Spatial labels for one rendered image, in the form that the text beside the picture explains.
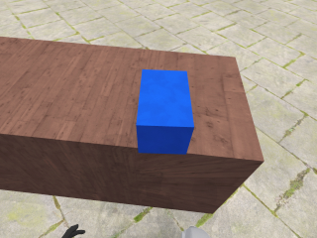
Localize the robot right thigh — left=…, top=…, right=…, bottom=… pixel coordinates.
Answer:
left=180, top=227, right=210, bottom=238

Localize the carton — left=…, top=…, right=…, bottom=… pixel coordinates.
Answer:
left=136, top=69, right=194, bottom=155

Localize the pedestal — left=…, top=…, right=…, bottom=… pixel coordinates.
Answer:
left=0, top=36, right=264, bottom=214

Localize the left robot hand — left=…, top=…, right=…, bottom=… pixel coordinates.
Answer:
left=61, top=224, right=86, bottom=238

